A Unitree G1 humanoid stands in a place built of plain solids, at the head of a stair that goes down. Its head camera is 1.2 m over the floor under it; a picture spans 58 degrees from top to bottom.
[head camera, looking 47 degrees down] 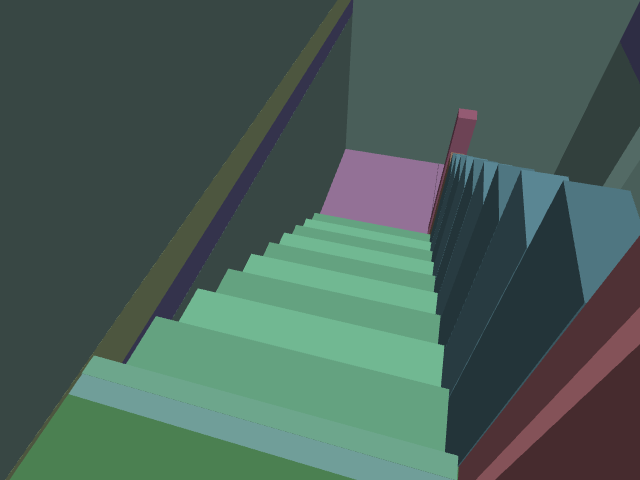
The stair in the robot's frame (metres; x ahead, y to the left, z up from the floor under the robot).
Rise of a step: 0.18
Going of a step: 0.27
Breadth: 1.08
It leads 15 degrees to the right of straight ahead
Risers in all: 10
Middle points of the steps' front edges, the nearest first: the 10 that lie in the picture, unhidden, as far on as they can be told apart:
0.50 0.16 0.00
0.76 0.09 -0.18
1.02 0.02 -0.36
1.27 -0.05 -0.53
1.53 -0.12 -0.71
1.79 -0.19 -0.89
2.05 -0.26 -1.07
2.31 -0.33 -1.25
2.57 -0.40 -1.43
2.83 -0.47 -1.61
